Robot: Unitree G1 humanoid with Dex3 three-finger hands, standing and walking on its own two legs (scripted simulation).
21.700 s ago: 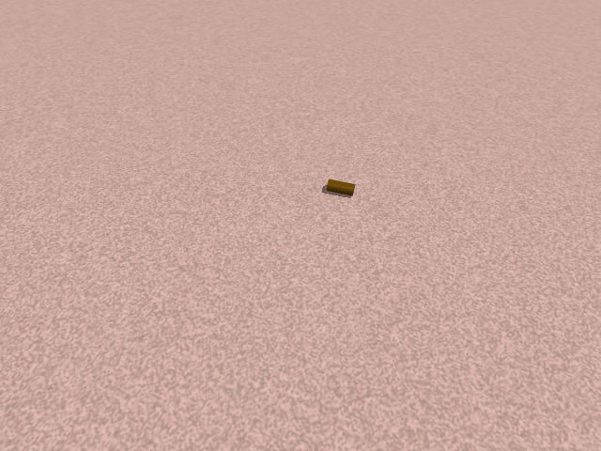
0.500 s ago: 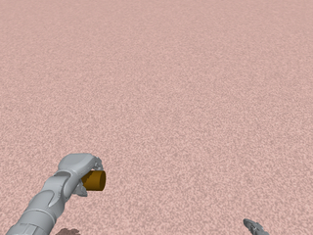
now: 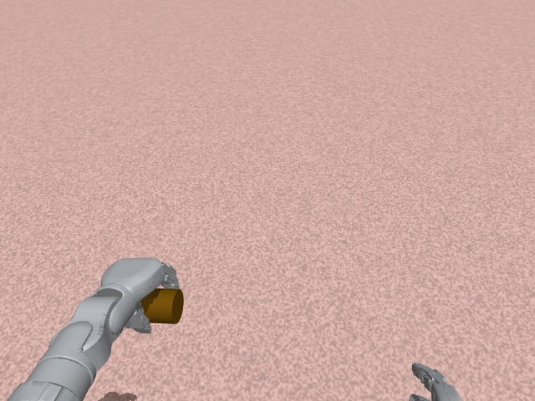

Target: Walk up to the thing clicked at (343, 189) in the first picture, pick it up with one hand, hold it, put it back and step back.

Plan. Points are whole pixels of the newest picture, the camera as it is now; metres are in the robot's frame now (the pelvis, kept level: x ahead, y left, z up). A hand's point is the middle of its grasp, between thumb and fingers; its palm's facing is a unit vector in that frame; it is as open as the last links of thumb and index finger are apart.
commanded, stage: hold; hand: left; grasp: from above
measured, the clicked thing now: (141, 304) +0.30 +0.24 -0.07
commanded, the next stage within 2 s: crouch in 0.34 s
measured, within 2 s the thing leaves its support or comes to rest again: neither
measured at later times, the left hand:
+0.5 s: hand (138, 302) +0.29 +0.23 -0.04, palm faces -0.48 -0.04 -0.87, open 8.5 cm
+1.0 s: hand (155, 321) +0.31 +0.25 -0.18, palm faces -0.45 +0.06 -0.89, open 8.6 cm
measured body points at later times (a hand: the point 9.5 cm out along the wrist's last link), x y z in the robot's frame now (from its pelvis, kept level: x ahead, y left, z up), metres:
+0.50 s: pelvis +0.00 +0.00 +0.00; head +0.02 -0.02 +0.45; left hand +0.31 +0.23 +0.01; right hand +0.14 -0.26 -0.12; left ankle +0.02 +0.12 -0.74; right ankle +0.03 -0.13 -0.74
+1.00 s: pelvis -0.03 +0.00 -0.08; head +0.07 +0.02 +0.36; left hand +0.33 +0.24 -0.13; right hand +0.07 -0.28 -0.20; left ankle +0.02 +0.12 -0.74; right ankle +0.03 -0.13 -0.74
